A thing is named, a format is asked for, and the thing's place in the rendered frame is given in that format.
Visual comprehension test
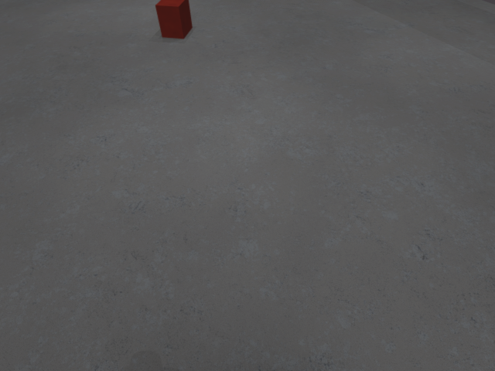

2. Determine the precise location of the carton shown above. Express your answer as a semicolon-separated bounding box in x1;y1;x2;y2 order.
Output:
155;0;192;39

